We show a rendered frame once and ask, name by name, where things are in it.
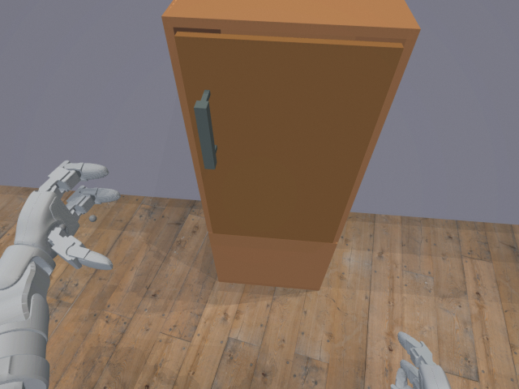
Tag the left robot hand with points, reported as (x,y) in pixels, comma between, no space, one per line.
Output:
(43,212)

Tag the handle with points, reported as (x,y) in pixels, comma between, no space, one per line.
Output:
(204,126)

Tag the left robot forearm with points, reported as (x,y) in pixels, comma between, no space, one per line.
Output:
(24,317)

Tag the right robot hand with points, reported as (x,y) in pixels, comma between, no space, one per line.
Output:
(429,375)

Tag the cupboard door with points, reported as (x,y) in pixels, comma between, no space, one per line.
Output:
(292,119)

